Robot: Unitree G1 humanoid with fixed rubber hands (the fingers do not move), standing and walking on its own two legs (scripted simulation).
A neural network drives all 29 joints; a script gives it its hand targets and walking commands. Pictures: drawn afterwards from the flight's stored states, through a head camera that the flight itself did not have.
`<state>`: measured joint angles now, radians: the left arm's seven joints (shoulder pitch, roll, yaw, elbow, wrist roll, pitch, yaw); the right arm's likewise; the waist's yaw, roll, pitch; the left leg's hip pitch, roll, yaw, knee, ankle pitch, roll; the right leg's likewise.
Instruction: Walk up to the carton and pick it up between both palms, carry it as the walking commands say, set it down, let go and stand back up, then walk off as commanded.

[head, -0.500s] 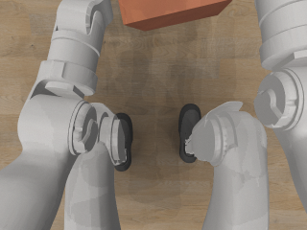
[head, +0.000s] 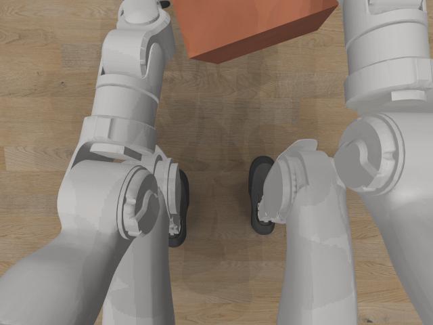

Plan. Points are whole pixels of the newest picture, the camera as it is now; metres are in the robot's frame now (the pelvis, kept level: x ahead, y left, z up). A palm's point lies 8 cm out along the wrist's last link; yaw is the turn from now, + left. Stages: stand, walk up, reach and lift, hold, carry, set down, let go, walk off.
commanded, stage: reach and lift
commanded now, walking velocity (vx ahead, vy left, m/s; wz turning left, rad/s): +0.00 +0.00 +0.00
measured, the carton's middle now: out of the picture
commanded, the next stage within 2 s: none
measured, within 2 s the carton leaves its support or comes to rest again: neither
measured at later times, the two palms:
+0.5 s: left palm out of the picture +0.52 +0.10 -0.03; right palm out of the picture +0.57 -0.16 +0.01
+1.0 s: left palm out of the picture +0.50 +0.10 +0.06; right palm out of the picture +0.55 -0.16 +0.09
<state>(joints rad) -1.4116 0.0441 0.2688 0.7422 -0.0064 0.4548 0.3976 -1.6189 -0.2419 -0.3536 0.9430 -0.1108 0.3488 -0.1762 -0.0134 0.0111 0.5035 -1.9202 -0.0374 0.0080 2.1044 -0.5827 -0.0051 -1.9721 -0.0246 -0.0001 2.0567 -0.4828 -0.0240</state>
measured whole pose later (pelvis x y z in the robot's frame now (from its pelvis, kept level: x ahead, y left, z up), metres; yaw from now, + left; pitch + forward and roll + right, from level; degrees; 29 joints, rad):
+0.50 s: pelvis +0.00 +0.00 +0.05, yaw -1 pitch +18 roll +0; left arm -1.30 0.00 0.30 0.61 0.05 0.51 0.39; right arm -1.51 -0.18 -0.37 0.83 -0.14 0.39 -0.17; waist -0.01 0.01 0.52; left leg -1.70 -0.05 0.00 1.97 -0.59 0.00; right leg -1.75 0.00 0.01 1.92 -0.49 -0.01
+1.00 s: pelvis +0.01 +0.00 +0.10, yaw -1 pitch +19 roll +1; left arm -1.14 -0.06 0.37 0.60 0.13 0.54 0.33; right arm -1.37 -0.10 -0.41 0.86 -0.20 0.40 -0.16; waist -0.01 0.01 0.33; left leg -1.56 -0.05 0.00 1.81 -0.57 0.00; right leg -1.62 0.01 0.02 1.77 -0.48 -0.01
